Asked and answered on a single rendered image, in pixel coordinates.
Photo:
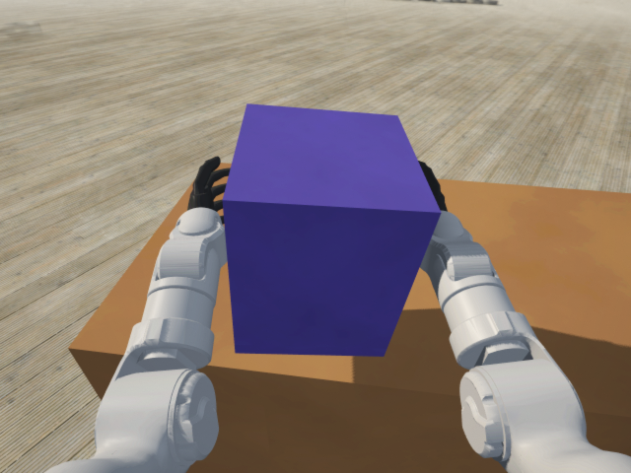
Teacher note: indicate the right robot forearm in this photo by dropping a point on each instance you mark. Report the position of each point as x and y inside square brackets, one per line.
[486, 329]

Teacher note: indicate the left robot forearm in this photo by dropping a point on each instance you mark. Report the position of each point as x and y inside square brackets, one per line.
[175, 330]

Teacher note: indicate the robot left hand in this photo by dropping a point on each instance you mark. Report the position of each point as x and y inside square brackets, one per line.
[203, 194]

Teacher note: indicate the robot left upper arm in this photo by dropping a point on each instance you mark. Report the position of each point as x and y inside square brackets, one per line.
[152, 422]

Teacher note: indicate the carton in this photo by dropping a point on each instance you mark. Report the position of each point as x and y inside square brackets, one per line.
[328, 216]

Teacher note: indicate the robot right hand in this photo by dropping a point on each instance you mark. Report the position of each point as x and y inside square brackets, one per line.
[434, 185]

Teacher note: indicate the pedestal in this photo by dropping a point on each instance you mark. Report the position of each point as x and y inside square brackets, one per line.
[564, 258]

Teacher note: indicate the robot right upper arm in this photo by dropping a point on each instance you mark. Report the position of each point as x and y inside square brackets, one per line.
[526, 416]

